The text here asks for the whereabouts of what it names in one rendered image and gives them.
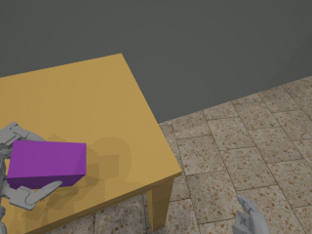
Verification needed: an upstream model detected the right robot hand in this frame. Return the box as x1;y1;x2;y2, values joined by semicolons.
232;194;271;234

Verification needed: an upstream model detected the sponge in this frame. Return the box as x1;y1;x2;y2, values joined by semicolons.
7;140;87;190

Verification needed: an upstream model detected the table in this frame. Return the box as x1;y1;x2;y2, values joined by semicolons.
0;54;182;234

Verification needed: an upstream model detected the left robot hand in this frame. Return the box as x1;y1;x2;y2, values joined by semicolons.
0;122;62;211

